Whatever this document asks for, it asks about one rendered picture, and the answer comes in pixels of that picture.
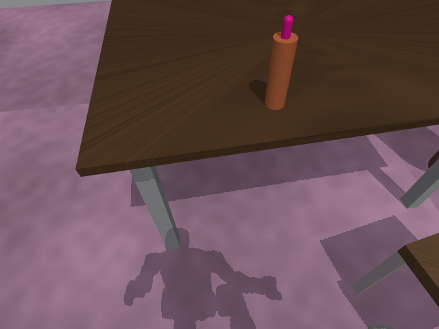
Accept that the chair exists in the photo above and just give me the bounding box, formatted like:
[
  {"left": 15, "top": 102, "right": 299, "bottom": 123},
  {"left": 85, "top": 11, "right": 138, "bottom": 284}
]
[{"left": 352, "top": 233, "right": 439, "bottom": 307}]

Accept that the bottle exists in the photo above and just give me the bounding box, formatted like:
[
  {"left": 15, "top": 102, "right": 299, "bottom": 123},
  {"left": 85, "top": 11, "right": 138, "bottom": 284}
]
[{"left": 265, "top": 15, "right": 298, "bottom": 110}]

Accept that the table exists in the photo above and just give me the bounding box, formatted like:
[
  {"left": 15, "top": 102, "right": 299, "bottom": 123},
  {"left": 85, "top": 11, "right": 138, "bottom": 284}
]
[{"left": 75, "top": 0, "right": 439, "bottom": 251}]

